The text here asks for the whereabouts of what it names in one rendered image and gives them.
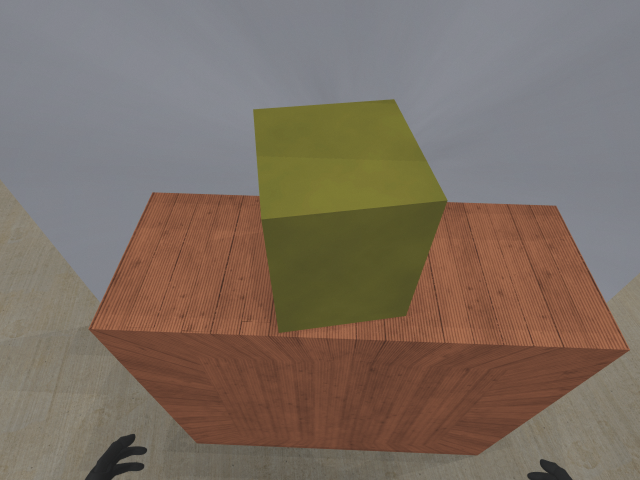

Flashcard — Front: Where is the carton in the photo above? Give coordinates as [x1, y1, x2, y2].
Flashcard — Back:
[253, 99, 448, 333]

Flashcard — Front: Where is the robot left hand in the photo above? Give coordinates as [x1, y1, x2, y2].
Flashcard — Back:
[85, 434, 147, 480]

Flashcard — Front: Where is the robot right hand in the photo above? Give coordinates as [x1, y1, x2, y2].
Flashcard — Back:
[527, 459, 573, 480]

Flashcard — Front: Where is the pedestal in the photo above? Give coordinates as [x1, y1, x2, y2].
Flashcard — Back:
[89, 192, 630, 455]

